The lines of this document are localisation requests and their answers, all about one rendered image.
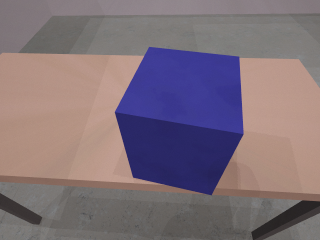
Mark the table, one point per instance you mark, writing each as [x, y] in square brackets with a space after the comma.
[58, 127]

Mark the carton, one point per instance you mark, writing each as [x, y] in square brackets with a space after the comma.
[181, 118]

